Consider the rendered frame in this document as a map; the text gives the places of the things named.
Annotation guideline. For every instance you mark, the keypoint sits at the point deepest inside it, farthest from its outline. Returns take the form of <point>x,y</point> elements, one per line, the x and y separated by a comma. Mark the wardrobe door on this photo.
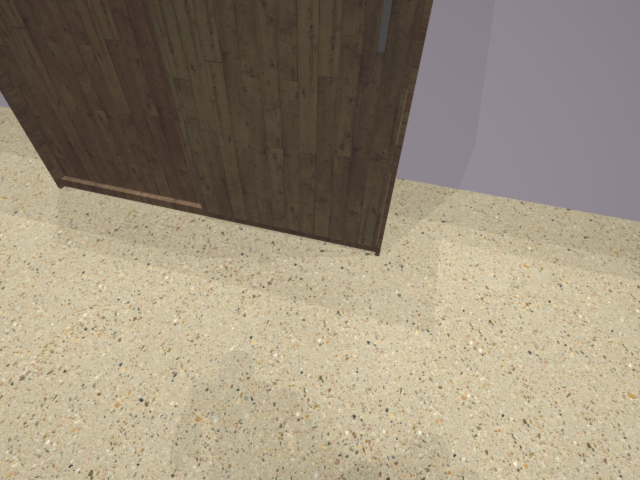
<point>288,111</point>
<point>91,76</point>

